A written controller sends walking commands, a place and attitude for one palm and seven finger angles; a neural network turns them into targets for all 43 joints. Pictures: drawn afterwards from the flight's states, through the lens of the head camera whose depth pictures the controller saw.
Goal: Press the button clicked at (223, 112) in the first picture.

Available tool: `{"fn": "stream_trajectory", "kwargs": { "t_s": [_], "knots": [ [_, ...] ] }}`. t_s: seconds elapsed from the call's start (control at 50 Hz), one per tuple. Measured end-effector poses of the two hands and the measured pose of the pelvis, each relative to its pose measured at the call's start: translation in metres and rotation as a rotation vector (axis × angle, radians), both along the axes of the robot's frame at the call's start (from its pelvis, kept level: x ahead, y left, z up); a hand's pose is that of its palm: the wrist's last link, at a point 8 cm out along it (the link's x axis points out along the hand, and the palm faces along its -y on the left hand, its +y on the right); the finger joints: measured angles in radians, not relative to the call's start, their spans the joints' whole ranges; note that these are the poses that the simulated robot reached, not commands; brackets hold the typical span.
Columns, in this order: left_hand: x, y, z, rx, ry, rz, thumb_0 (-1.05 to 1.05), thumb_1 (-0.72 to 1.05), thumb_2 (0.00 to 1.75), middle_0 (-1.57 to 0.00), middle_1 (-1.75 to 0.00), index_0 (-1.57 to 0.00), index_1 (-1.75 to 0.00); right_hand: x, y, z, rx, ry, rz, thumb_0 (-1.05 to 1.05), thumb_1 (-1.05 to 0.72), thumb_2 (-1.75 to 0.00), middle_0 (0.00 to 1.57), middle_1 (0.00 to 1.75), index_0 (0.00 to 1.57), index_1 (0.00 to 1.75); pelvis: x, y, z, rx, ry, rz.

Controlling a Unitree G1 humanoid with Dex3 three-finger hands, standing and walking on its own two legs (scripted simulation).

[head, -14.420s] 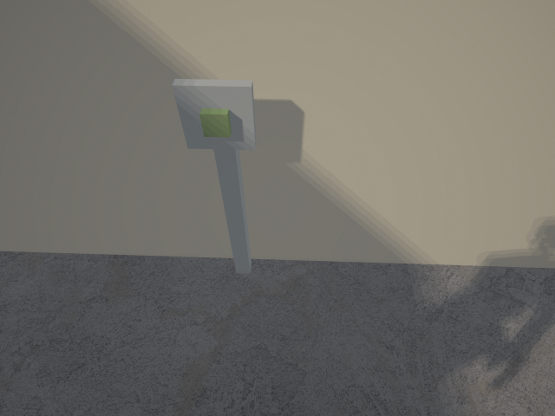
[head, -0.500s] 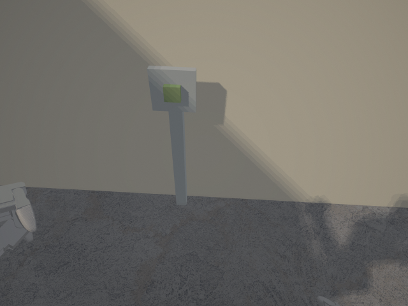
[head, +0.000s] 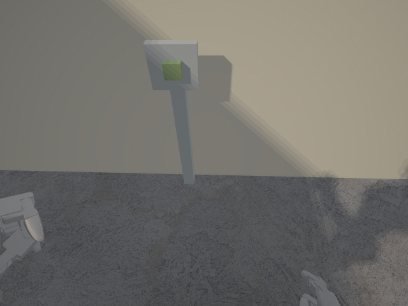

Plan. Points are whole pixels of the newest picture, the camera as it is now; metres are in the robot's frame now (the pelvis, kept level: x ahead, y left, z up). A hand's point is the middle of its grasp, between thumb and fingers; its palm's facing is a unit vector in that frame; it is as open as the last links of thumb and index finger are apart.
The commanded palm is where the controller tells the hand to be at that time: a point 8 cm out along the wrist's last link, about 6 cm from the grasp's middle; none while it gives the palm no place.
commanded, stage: stop stepping back and stand still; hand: left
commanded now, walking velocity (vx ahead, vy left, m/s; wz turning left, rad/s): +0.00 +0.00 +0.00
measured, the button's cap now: (172, 70) +0.85 +0.15 +0.01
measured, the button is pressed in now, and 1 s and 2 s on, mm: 0 0 0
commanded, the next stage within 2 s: let the arm hang, fingers relaxed in 0.42 s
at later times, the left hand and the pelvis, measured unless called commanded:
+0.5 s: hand (41, 213) +0.22 +0.25 +0.16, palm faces +0.29 -0.82 -0.48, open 3.1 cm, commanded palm none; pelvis +0.03 +0.02 +0.00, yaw -1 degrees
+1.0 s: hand out of the picture -0.02 +0.22 -0.17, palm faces +0.03 -0.97 -0.22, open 4.5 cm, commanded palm none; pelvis -0.01 +0.03 +0.00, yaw +1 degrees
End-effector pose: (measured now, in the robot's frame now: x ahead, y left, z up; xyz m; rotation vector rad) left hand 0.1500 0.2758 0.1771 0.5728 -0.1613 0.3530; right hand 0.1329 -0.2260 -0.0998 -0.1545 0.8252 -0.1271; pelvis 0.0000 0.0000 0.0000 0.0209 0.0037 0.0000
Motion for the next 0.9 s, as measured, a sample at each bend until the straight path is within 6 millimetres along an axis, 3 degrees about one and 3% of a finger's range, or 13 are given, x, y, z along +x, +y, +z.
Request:
{"fn": "stream_trajectory", "kwargs": {
  "t_s": [0.08, 0.14, 0.22, 0.3, 0.4, 0.54, 0.58, 0.64, 0.68, 0.74, 0.8, 0.9],
  "knots": [
    [0.002, 0.003, -0.004, -0.028, -0.007, -0.017, 0.01, 0.89, 0.90, -1.30, -1.50, -1.31, -1.50, 0.012, -0.006, 0.011, -0.072, -0.026, 0.007, 0.01, -0.91, -0.89, 0.21, 0.30, 0.20, 0.30, 0.007, 0.006, -0.002, -0.019, -0.007, 0.009],
    [0.009, 0.006, 0.004, -0.017, -0.069, -0.042, 0.01, 0.88, 0.90, -1.30, -1.50, -1.31, -1.50, 0.023, -0.007, 0.017, -0.109, -0.044, 0.005, 0.01, -0.91, -0.89, 0.20, 0.30, 0.20, 0.30, 0.012, 0.010, -0.004, -0.017, -0.014, 0.003],
    [0.021, 0.012, 0.016, 0.020, -0.108, -0.041, 0.01, 0.88, 0.90, -1.30, -1.50, -1.31, -1.50, 0.040, -0.001, 0.025, -0.094, -0.088, 0.006, 0.01, -0.91, -0.89, 0.20, 0.30, 0.20, 0.30, 0.020, 0.011, -0.001, -0.016, 0.002, -0.002],
    [0.034, 0.014, 0.013, 0.014, -0.078, -0.038, 0.01, 0.89, 0.90, -1.30, -1.50, -1.31, -1.50, 0.053, 0.006, 0.027, -0.056, -0.116, 0.005, 0.01, -0.91, -0.89, 0.20, 0.30, 0.20, 0.30, 0.024, 0.012, 0.001, -0.026, 0.015, -0.008],
    [0.040, 0.010, -0.002, -0.035, 0.004, -0.064, 0.01, 0.89, 0.90, -1.30, -1.50, -1.31, -1.50, 0.054, 0.012, 0.027, -0.040, -0.112, -0.007, 0.01, -0.91, -0.89, 0.20, 0.30, 0.20, 0.30, 0.026, 0.015, 0.002, -0.026, 0.018, -0.014],
    [0.033, 0.016, -0.004, -0.011, 0.027, -0.089, 0.01, 0.89, 0.90, -1.30, -1.50, -1.31, -1.50, 0.044, 0.014, 0.025, -0.049, -0.088, 0.007, 0.01, -0.91, -0.89, 0.20, 0.30, 0.20, 0.30, 0.023, 0.020, 0.002, -0.031, 0.019, -0.007],
    [0.041, 0.028, -0.045, -0.044, 0.185, -0.073, 0.01, 0.89, 0.90, -1.29, -1.50, -1.30, -1.49, 0.041, 0.010, 0.011, -0.036, -0.047, 0.057, 0.01, -0.91, -0.89, 0.20, 0.30, 0.20, 0.30, 0.018, 0.025, -0.001, -0.032, 0.024, 0.003],
    [0.037, 0.041, -0.135, -0.173, 0.546, 0.024, 0.00, 0.89, 0.90, -1.26, -1.47, -1.27, -1.46, 0.030, 0.002, -0.009, -0.033, 0.028, 0.064, 0.01, -0.91, -0.89, 0.20, 0.30, 0.20, 0.30, 0.010, 0.032, -0.005, -0.030, 0.026, 0.003],
    [0.018, 0.038, -0.191, -0.258, 0.773, 0.075, 0.00, 0.90, 0.90, -1.22, -1.43, -1.23, -1.43, 0.016, -0.001, -0.017, -0.036, 0.078, 0.049, 0.01, -0.91, -0.89, 0.20, 0.30, 0.20, 0.30, 0.006, 0.034, -0.006, -0.025, 0.021, 0.001],
    [-0.024, 0.017, -0.256, -0.379, 1.035, 0.103, 0.01, 0.90, 0.90, -1.14, -1.35, -1.15, -1.35, -0.015, -0.003, -0.022, -0.051, 0.176, 0.026, 0.01, -0.91, -0.89, 0.20, 0.30, 0.20, 0.30, 0.002, 0.032, -0.006, -0.016, 0.009, 0.001],
    [-0.069, -0.011, -0.298, -0.493, 1.225, 0.116, 0.01, 0.91, 0.90, -1.05, -1.26, -1.05, -1.25, -0.053, -0.001, -0.022, -0.067, 0.302, 0.009, 0.01, -0.91, -0.89, 0.20, 0.30, 0.20, 0.30, -0.002, 0.029, -0.004, -0.016, -0.004, 0.004],
    [-0.130, -0.009, -0.318, -0.565, 1.371, 0.237, 0.01, 0.90, 0.90, -0.86, -1.11, -0.88, -1.07, -0.110, 0.006, -0.025, -0.063, 0.497, -0.014, 0.01, -0.91, -0.89, 0.20, 0.30, 0.20, 0.30, -0.006, 0.025, 0.001, -0.030, -0.017, 0.016]
  ]
}}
